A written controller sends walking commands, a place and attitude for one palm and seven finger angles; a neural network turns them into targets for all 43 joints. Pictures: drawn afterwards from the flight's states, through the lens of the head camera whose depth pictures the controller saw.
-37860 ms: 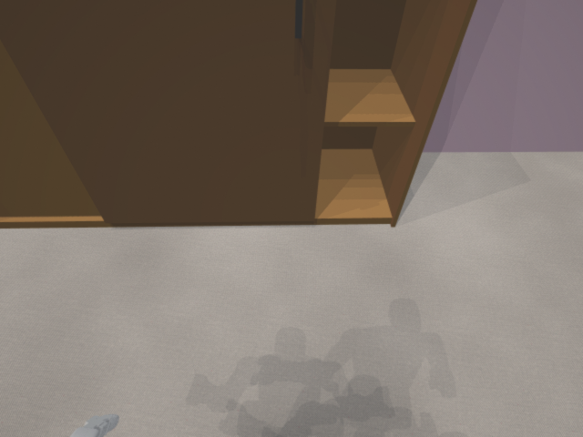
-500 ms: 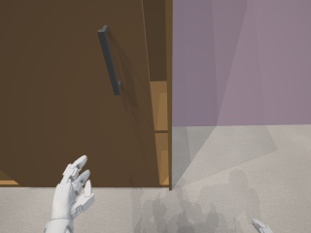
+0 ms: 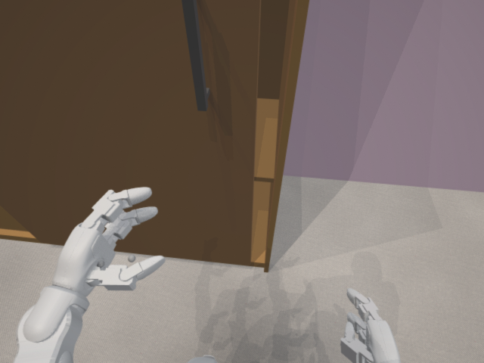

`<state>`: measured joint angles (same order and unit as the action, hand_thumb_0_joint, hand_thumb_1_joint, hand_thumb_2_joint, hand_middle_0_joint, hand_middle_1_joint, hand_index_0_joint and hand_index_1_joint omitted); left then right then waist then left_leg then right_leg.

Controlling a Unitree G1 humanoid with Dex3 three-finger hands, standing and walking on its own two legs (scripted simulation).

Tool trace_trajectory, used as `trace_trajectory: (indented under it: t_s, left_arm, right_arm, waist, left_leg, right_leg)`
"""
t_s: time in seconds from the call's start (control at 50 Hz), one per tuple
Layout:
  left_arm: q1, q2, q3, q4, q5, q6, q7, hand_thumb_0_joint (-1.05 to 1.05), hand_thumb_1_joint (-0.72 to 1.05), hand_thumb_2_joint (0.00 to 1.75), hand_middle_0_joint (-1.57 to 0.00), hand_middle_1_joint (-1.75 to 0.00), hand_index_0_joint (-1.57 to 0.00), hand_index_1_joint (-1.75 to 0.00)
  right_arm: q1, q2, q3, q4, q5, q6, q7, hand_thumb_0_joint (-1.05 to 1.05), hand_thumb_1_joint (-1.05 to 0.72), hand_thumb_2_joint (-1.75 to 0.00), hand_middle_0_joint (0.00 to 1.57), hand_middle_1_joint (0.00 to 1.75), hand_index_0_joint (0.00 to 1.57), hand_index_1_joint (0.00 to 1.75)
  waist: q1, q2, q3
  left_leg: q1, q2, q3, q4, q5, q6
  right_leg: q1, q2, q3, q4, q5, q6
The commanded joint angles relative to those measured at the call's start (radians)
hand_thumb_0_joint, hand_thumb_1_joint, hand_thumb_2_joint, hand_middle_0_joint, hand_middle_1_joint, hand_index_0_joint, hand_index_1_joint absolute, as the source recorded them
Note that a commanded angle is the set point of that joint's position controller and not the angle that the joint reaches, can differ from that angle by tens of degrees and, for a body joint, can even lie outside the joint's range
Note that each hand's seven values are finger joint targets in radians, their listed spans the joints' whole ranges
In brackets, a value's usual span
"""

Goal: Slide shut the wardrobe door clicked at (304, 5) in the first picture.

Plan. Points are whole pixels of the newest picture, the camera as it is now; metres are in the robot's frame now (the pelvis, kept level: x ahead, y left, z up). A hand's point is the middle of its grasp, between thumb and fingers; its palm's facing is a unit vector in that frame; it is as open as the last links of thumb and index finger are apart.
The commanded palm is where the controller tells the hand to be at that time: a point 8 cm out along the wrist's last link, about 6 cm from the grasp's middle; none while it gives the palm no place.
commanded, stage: raise the hand with hooked fingers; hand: left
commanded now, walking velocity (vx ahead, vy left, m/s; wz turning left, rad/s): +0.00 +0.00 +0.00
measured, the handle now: (199, 54) +0.56 +0.13 +0.23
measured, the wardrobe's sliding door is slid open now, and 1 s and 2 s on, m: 0.06 0.06 0.06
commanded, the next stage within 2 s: move the hooked fingers beside the handle in 1.36 s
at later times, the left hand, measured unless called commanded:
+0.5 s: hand (53, 196) +0.27 +0.26 +0.19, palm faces +0.05 -0.99 -0.10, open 13.4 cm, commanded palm +0.24 +0.31 +0.19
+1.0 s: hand (17, 136) +0.30 +0.29 +0.25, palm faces +0.05 -0.99 -0.10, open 14.0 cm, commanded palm +0.26 +0.32 +0.26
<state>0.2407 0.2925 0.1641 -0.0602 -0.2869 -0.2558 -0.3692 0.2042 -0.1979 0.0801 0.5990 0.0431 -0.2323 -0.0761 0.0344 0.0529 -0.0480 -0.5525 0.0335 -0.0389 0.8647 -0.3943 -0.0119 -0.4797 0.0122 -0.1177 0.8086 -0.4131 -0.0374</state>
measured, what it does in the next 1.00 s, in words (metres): stands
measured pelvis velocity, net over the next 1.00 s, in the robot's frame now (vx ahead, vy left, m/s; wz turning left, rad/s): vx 0.02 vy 0.01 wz -0.01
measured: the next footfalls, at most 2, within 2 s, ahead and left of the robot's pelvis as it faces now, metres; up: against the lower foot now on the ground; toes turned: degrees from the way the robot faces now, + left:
none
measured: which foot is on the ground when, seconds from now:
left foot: down 0.00-1.00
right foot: down 0.00-1.00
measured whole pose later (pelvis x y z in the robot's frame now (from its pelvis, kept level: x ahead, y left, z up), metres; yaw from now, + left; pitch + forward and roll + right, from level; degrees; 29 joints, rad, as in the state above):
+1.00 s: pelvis +0.02 +0.01 +0.04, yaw +0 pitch -2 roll -1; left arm -0.22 0.56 0.49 0.14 -0.34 0.30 -0.48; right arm 0.19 -0.28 0.10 0.63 0.10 -0.20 -0.10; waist 0.06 0.07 -0.02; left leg -0.20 0.01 -0.01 0.49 -0.25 0.00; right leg -0.14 0.00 -0.09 0.45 -0.26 -0.02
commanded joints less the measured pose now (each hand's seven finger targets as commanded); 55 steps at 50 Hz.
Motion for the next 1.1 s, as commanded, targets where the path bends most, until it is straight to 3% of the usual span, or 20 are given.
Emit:
trace_trajectory:
  t_s: [0.0, 0.02, 0.06, 0.1, 0.14, 0.18, 0.22, 0.24, 0.32, 0.42, 0.54, 0.62, 0.68, 0.72, 0.78, 0.84, 0.92, 1.0, 1.04, 1.08]
  left_arm:
    - [0.007, 0.202, 0.25, -0.156, -0.078, 0.137, 0.042, 0.0, 0.01, 0.52, -0.26, -0.87, -0.26, -0.87]
    - [0.013, 0.214, 0.296, -0.186, -0.099, 0.14, 0.069, 0.0, -0.01, 0.51, -0.27, -0.88, -0.27, -0.88]
    - [-0.002, 0.201, 0.323, -0.275, -0.114, 0.107, 0.113, 0.0, -0.06, 0.49, -0.27, -0.92, -0.27, -0.92]
    - [-0.024, 0.181, 0.289, -0.335, -0.095, 0.063, 0.131, 0.0, -0.1, 0.47, -0.27, -0.94, -0.27, -0.94]
    - [-0.073, 0.173, 0.234, -0.341, -0.068, 0.04, 0.119, 0.0, -0.15, 0.45, -0.27, -0.98, -0.27, -0.98]
    - [-0.095, 0.163, 0.193, -0.28, -0.054, 0.051, 0.087, 0.0, -0.2, 0.43, -0.28, -1.0, -0.28, -1.0]
    - [-0.147, 0.169, 0.172, -0.246, -0.058, 0.09, 0.042, 0.0, -0.24, 0.41, -0.28, -1.03, -0.28, -1.03]
    - [-0.188, 0.201, 0.185, -0.252, -0.06, 0.112, 0.026, 0.0, -0.27, 0.4, -0.28, -1.05, -0.28, -1.05]
    - [-0.27, 0.311, 0.297, -0.255, -0.07, 0.176, 0.024, 0.0, -0.36, 0.36, -0.29, -1.11, -0.29, -1.11]
    - [-0.372, 0.33, 0.348, -0.289, -0.095, 0.193, 0.034, 0.0, -0.48, 0.31, -0.3, -1.18, -0.3, -1.18]
    - [-0.462, 0.324, 0.299, -0.119, -0.075, 0.333, -0.022, 0.0, -0.5, 0.3, -0.3, -1.2, -0.3, -1.2]
    - [-0.578, 0.395, 0.33, -0.133, -0.061, 0.41, -0.044, 0.0, -0.5, 0.3, -0.3, -1.2, -0.3, -1.2]
    - [-0.657, 0.475, 0.402, -0.202, -0.061, 0.403, -0.045, 0.0, -0.5, 0.3, -0.3, -1.2, -0.3, -1.2]
    - [-0.686, 0.509, 0.437, -0.206, -0.075, 0.392, -0.048, 0.0, -0.5, 0.3, -0.3, -1.2, -0.3, -1.2]
    - [-0.706, 0.509, 0.446, -0.12, -0.081, 0.399, -0.061, 0.0, -0.5, 0.3, -0.3, -1.2, -0.3, -1.2]
    - [-0.743, 0.518, 0.421, -0.016, -0.073, 0.456, -0.085, 0.0, -0.5, 0.3, -0.3, -1.2, -0.3, -1.2]
    - [-0.659, 0.429, 0.332, 0.103, -0.071, 0.536, -0.126, 0.0, -0.5, 0.3, -0.3, -1.2, -0.3, -1.2]
    - [-0.698, 0.514, 0.408, -0.093, -0.071, 0.495, -0.117, 0.0, -0.5, 0.3, -0.3, -1.2, -0.3, -1.2]
    - [-0.705, 0.568, 0.48, -0.174, -0.088, 0.444, -0.096, 0.0, -0.5, 0.3, -0.3, -1.2, -0.3, -1.2]
    - [-0.697, 0.577, 0.52, -0.202, -0.098, 0.4, -0.07, 0.0, -0.5, 0.3, -0.3, -1.2, -0.3, -1.2]
  right_arm:
    - [-0.106, -0.15, -0.081, -0.206, 0.009, -0.051, -0.027, 0.0, -0.9, -0.9, 0.2, 0.3, 0.2, 0.3]
    - [-0.112, -0.141, -0.076, -0.209, 0.005, -0.053, -0.023, 0.0, -0.9, -0.9, 0.2, 0.3, 0.2, 0.3]
    - [-0.09, -0.131, -0.076, -0.205, 0.003, -0.067, -0.012, 0.0, -0.9, -0.9, 0.2, 0.3, 0.2, 0.3]
    - [-0.064, -0.137, -0.079, -0.194, 0.0, -0.085, -0.001, 0.0, -0.9, -0.9, 0.2, 0.3, 0.2, 0.3]
    - [-0.05, -0.153, -0.081, -0.178, -0.001, -0.104, 0.008, 0.0, -0.9, -0.9, 0.2, 0.3, 0.2, 0.3]
    - [-0.031, -0.171, -0.085, -0.156, 0.005, -0.116, 0.003, 0.0, -0.9, -0.9, 0.2, 0.3, 0.2, 0.3]
    - [-0.036, -0.183, -0.086, -0.152, 0.016, -0.128, -0.011, 0.0, -0.9, -0.9, 0.2, 0.3, 0.2, 0.3]
    - [-0.041, -0.188, -0.089, -0.149, 0.022, -0.136, -0.019, 0.0, -0.9, -0.9, 0.2, 0.3, 0.2, 0.3]
    - [-0.052, -0.194, -0.079, -0.136, 0.021, -0.14, -0.043, 0.0, -0.9, -0.9, 0.2, 0.3, 0.2, 0.3]
    - [-0.08, -0.176, -0.06, -0.134, 0.016, -0.14, -0.038, 0.0, -0.9, -0.9, 0.2, 0.3, 0.2, 0.3]
    - [-0.101, -0.186, -0.048, -0.122, 0.036, -0.104, -0.041, 0.0, -0.9, -0.9, 0.2, 0.3, 0.2, 0.3]
    - [-0.127, -0.183, -0.037, -0.139, 0.037, -0.074, -0.044, 0.0, -0.9, -0.9, 0.2, 0.3, 0.2, 0.3]
    - [-0.145, -0.174, -0.033, -0.157, 0.033, -0.067, -0.044, 0.0, -0.9, -0.9, 0.2, 0.3, 0.2, 0.3]
    - [-0.154, -0.171, -0.025, -0.151, 0.028, -0.062, -0.04, 0.0, -0.9, -0.9, 0.2, 0.3, 0.2, 0.3]
    - [-0.158, -0.172, -0.026, -0.138, 0.035, -0.056, -0.041, 0.0, -0.9, -0.9, 0.2, 0.3, 0.2, 0.3]
    - [-0.159, -0.184, -0.025, -0.129, 0.046, -0.042, -0.039, 0.0, -0.9, -0.9, 0.2, 0.3, 0.2, 0.3]
    - [-0.156, -0.196, -0.035, -0.145, 0.059, -0.026, -0.028, 0.0, -0.9, -0.9, 0.2, 0.3, 0.2, 0.3]
    - [-0.176, -0.193, -0.043, -0.182, 0.054, -0.025, -0.019, 0.0, -0.9, -0.9, 0.2, 0.3, 0.2, 0.3]
    - [-0.18, -0.185, -0.043, -0.186, 0.043, -0.028, -0.016, 0.0, -0.9, -0.9, 0.2, 0.3, 0.2, 0.3]
    - [-0.176, -0.177, -0.04, -0.183, 0.038, -0.035, -0.019, 0.0, -0.9, -0.9, 0.2, 0.3, 0.2, 0.3]
  waist:
    - [0.042, -0.075, -0.218]
    - [0.059, -0.109, -0.24]
    - [0.056, -0.075, -0.23]
    - [0.037, 0.0, -0.2]
    - [0.01, 0.034, -0.146]
    - [-0.013, 0.03, -0.114]
    - [-0.017, 0.012, -0.072]
    - [-0.014, 0.038, -0.084]
    - [0.012, 0.023, -0.129]
    - [0.03, 0.081, -0.154]
    - [0.011, 0.041, -0.035]
    - [0.018, 0.03, -0.086]
    - [0.025, 0.048, -0.19]
    - [0.032, 0.059, -0.19]
    - [0.022, 0.054, -0.158]
    - [0.019, 0.057, -0.093]
    - [0.018, -0.019, -0.061]
    - [0.029, 0.002, -0.203]
    - [0.04, 0.006, -0.246]
    - [0.044, 0.037, -0.247]
  left_leg:
    - [0.128, -0.041, 0.014, -0.191, 0.204, 0.04]
    - [0.136, -0.039, 0.009, -0.204, 0.232, 0.037]
    - [0.167, -0.036, 0.018, -0.23, 0.284, 0.032]
    - [0.212, -0.032, 0.027, -0.247, 0.315, 0.031]
    - [0.233, -0.029, 0.03, -0.255, 0.315, 0.033]
    - [0.242, -0.026, 0.025, -0.27, 0.268, 0.036]
    - [0.249, -0.028, 0.015, -0.291, 0.235, 0.041]
    - [0.263, -0.028, 0.014, -0.305, 0.208, 0.042]
    - [0.322, -0.029, -0.004, -0.346, 0.224, 0.042]
    - [0.401, -0.031, -0.009, -0.38, 0.324, 0.029]
    - [0.387, -0.03, -0.005, -0.42, 0.271, 0.034]
    - [0.422, -0.035, -0.014, -0.432, 0.28, 0.036]
    - [0.483, -0.04, -0.012, -0.426, 0.344, 0.039]
    - [0.491, -0.043, -0.012, -0.428, 0.364, 0.037]
    - [0.488, -0.042, -0.008, -0.439, 0.351, 0.038]
    - [0.457, -0.043, -0.006, -0.452, 0.316, 0.037]
    - [0.428, -0.042, -0.001, -0.438, 0.304, 0.038]
    - [0.481, -0.048, 0.006, -0.416, 0.358, 0.044]
    - [0.489, -0.049, 0.01, -0.409, 0.384, 0.045]
    - [0.494, -0.048, 0.017, -0.414, 0.395, 0.045]
  right_leg:
    - [0.189, -0.036, 0.121, -0.233, 0.162, 0.038]
    - [0.223, -0.027, 0.107, -0.222, 0.201, 0.04]
    - [0.225, -0.016, 0.077, -0.213, 0.302, 0.039]
    - [0.181, 0.002, 0.054, -0.205, 0.333, 0.03]
    - [0.153, 0.005, 0.056, -0.218, 0.334, 0.026]
    - [0.132, 0.006, 0.054, -0.24, 0.278, 0.027]
    - [0.135, 0.011, 0.057, -0.274, 0.243, 0.024]
    - [0.14, 0.006, 0.059, -0.288, 0.211, 0.024]
    - [0.202, 0.009, 0.048, -0.318, 0.203, 0.022]
    - [0.265, 0.018, 0.033, -0.328, 0.311, 0.013]
    - [0.24, 0.012, 0.043, -0.38, 0.295, 0.016]
    - [0.275, 0.012, 0.048, -0.401, 0.291, 0.013]
    - [0.317, 0.01, 0.049, -0.401, 0.346, 0.013]
    - [0.338, 0.016, 0.052, -0.413, 0.368, 0.009]
    - [0.326, 0.011, 0.049, -0.423, 0.368, 0.01]
    - [0.305, 0.005, 0.054, -0.442, 0.339, 0.01]
    - [0.282, -0.004, 0.067, -0.439, 0.339, 0.014]
    - [0.331, -0.009, 0.074, -0.414, 0.388, 0.018]
    - [0.369, -0.008, 0.086, -0.413, 0.42, 0.018]
    - [0.379, -0.007, 0.081, -0.41, 0.433, 0.017]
